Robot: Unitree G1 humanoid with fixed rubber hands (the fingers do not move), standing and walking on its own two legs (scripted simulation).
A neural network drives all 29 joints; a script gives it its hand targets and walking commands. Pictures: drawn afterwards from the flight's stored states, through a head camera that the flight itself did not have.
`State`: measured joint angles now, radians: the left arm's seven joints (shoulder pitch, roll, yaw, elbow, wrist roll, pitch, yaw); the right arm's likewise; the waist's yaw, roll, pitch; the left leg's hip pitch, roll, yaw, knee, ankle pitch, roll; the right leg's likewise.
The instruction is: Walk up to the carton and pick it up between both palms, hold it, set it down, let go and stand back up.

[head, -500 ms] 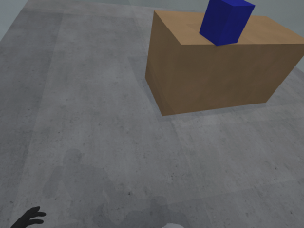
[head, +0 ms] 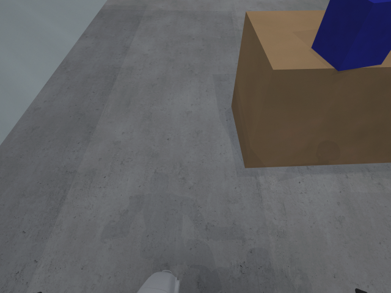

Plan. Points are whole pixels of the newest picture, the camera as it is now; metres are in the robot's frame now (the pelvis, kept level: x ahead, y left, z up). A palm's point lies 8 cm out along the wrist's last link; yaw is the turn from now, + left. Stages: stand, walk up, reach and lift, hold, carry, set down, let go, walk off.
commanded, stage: walk up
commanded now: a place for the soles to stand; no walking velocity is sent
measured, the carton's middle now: (359, 26) +1.14 -0.51 +0.06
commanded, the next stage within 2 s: none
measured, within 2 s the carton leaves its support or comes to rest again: neither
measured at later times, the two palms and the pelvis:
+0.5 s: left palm (119, 225) +0.27 +0.23 -0.11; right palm out of the picture +0.19 -0.47 -0.04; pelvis +0.16 -0.10 -0.01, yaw +4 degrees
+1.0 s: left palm (170, 237) +0.27 +0.10 -0.12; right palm out of the picture +0.39 -0.57 -0.08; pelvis +0.27 -0.24 -0.02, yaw +7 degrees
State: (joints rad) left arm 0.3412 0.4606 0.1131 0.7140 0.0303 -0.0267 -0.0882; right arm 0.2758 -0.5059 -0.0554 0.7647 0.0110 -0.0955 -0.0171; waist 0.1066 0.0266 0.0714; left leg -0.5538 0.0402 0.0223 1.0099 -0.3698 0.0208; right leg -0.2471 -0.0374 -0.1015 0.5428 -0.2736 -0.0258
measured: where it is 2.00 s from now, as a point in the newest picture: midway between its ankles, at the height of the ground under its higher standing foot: (307, 242)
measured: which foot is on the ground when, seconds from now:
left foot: up 0.00-0.12, down 0.14-0.62, up 0.64-0.90, down 0.92-1.00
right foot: down 0.00-0.16, up 0.18-0.58, down 0.60-0.94, up 0.96-1.00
